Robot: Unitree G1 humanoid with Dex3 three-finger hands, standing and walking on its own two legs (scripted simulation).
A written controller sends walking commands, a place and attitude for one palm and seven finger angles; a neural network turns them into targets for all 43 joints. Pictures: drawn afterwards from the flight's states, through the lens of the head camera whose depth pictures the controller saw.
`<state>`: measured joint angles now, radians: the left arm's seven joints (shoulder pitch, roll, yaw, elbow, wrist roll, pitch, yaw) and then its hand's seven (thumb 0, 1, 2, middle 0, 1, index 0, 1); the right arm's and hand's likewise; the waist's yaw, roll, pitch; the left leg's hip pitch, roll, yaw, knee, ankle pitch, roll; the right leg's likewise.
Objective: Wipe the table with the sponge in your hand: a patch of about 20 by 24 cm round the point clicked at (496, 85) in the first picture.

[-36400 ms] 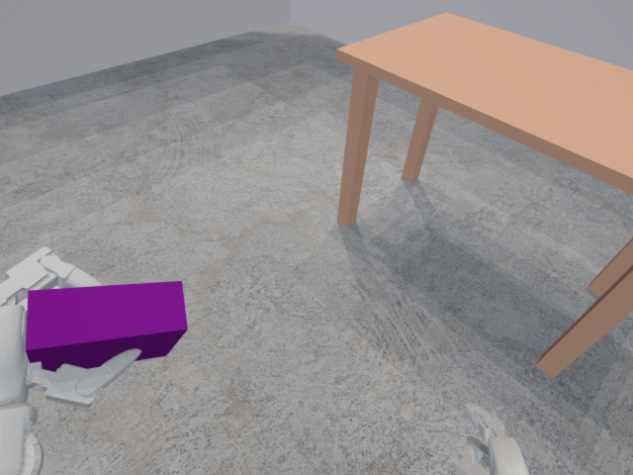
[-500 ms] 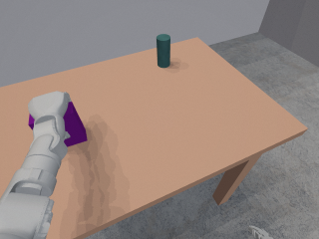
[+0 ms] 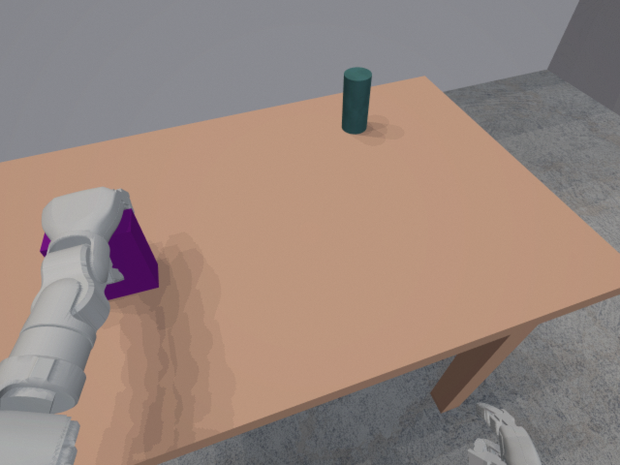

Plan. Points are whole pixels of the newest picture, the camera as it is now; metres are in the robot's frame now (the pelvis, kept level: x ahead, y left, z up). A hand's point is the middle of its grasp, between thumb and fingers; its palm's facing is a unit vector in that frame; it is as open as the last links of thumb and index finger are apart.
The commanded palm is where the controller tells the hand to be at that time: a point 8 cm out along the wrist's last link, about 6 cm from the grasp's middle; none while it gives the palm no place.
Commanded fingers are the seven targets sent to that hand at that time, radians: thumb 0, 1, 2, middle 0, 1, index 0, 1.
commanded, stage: wipe back along the first lane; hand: left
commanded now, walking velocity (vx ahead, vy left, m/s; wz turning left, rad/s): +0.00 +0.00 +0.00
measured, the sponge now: (112, 267) +0.35 +0.33 +0.04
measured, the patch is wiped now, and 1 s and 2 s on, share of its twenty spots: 0.95 0.95 0.95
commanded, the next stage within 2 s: lift the sponge slowly off the table in 1.56 s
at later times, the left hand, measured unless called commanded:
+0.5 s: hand (110, 266) +0.33 +0.30 +0.08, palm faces -0.02 -0.04 -1.00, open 9.4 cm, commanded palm +0.29 +0.29 +0.12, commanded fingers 0.00 0.10 1.30 -1.20 -1.60 -1.20 -1.60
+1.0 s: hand (113, 296) +0.28 +0.28 +0.08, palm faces +0.02 -0.06 -1.00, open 9.3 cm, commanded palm +0.24 +0.27 +0.12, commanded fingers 0.00 0.10 1.30 -1.20 -1.60 -1.20 -1.60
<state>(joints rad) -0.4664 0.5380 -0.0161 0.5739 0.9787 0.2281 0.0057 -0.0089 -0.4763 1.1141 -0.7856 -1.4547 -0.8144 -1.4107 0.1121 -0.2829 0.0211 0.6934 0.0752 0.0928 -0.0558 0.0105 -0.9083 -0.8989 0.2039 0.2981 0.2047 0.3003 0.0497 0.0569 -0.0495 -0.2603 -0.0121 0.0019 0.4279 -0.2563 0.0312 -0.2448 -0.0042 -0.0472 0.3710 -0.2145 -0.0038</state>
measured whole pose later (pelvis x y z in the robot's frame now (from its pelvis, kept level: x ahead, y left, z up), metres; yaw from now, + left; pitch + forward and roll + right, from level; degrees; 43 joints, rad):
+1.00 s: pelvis +0.00 -0.01 +0.00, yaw -1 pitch +1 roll -1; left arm -0.05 0.46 -0.07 0.08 0.94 0.39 0.06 0.01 -0.45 1.11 -0.75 -1.50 -0.78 -1.45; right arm 0.06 -0.29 0.03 0.66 0.07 0.09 -0.03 0.01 -0.91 -0.90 0.20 0.30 0.21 0.30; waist 0.08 0.09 -0.05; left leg -0.18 0.00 0.01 0.43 -0.27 0.02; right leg -0.19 0.01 -0.03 0.40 -0.24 -0.01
